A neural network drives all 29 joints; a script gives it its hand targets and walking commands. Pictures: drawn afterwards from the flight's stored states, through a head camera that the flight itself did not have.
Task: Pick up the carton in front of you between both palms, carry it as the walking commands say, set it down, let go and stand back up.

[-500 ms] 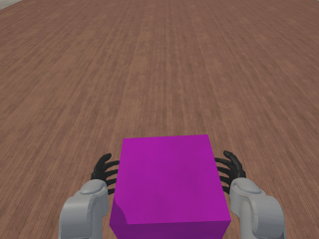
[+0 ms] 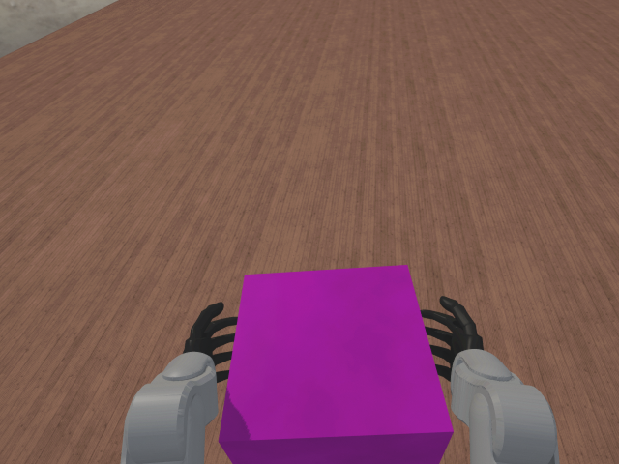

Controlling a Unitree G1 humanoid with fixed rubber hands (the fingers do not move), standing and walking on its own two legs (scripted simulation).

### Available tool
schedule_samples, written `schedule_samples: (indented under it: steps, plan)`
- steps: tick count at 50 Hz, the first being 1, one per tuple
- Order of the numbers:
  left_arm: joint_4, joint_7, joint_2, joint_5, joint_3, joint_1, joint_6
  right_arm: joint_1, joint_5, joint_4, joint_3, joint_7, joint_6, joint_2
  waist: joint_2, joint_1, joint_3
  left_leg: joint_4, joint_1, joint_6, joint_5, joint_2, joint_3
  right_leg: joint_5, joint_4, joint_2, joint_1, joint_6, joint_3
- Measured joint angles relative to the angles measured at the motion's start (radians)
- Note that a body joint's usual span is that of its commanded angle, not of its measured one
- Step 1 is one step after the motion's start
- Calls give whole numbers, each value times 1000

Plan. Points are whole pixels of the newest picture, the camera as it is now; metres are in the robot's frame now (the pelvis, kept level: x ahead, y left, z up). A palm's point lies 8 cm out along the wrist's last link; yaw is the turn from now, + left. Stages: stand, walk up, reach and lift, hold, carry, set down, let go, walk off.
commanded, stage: carry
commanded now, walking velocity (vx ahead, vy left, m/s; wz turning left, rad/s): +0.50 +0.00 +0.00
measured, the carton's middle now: (333, 390) +0.25 -0.01 -0.02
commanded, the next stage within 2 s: none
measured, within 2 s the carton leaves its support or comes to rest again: neither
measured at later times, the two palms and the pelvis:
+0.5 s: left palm (225, 181) +0.58 +0.17 +0.08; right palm (396, 177) +0.56 -0.12 +0.10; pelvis +0.32 +0.04 +0.00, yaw -5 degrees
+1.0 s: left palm (249, 123) +0.77 +0.15 +0.10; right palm (390, 122) +0.76 -0.14 +0.10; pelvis +0.51 +0.02 +0.01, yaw -2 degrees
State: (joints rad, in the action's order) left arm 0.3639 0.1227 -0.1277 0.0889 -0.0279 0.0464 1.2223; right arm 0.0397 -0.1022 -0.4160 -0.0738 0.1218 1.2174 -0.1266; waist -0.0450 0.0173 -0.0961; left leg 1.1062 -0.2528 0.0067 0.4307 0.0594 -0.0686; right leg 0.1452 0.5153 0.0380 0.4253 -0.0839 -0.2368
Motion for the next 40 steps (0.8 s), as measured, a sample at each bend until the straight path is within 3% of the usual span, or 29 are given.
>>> schedule_samples:
  steps: [3, 9, 13, 19, 21, 23, 25, 27, 33, 40]
  plan:
    - [21, -1, -1, -6, -5, -33, -17, -12, -4, -4, 20, 0, -12, 0, 8, 4, 22, 55, -179, 13, -113, 15, 7, -2, -97, -9, -90, 10, 1]
    - [86, 2, -3, -10, 0, -81, -45, -49, -5, -50, 50, -2, -50, -2, 22, 9, 7, -219, -352, -17, -258, 63, -12, 19, -261, -22, -263, 26, 25]
    - [135, 4, -2, -18, 7, -73, -32, -54, 3, -109, 49, 2, -40, -3, 18, -6, -8, -431, -367, -25, -347, 66, -41, 68, -318, -21, -375, 51, 33]
    - [159, 8, 0, -16, 8, -32, 15, -25, 16, -137, 35, 14, -2, -1, 24, -6, -27, -632, -283, 9, -396, 23, -118, 212, -296, -3, -522, 114, 56]
    - [152, 14, 1, -14, 0, -19, 31, -4, 19, -116, 33, 16, 9, 0, 44, -6, -30, -668, -217, 33, -407, 0, -158, 311, -165, 30, -523, 133, 64]
    - [123, 14, 2, -11, -23, 1, 38, 26, 19, -59, 33, 16, -1, -1, 74, -19, -19, -589, -221, 79, -360, -13, -180, 324, 178, 70, -383, 118, 105]
    - [94, 14, 2, -10, -35, 19, 43, 45, 18, -23, 25, 16, -1, -2, 68, -23, 11, -600, -186, 95, -310, -9, -183, 323, 488, 40, -211, 98, 169]
    - [74, 15, 1, -10, -33, 27, 41, 41, 15, -13, 19, 14, -4, -2, 64, -24, 34, -664, -132, 78, -316, -9, -184, 278, 597, 29, -78, 82, 175]
    - [100, 17, 0, -4, -4, 30, 9, 17, 26, -60, 5, 9, -44, -1, 61, -23, 78, -801, -2, 80, -313, -18, -171, 146, 281, 34, 87, 97, 146]
    - [160, 26, 1, -12, -3, 21, 20, 20, 25, -101, 13, 1, -39, -1, 65, -10, 63, -764, 99, 50, -204, -35, -160, -65, -14, 14, 30, 92, 90]
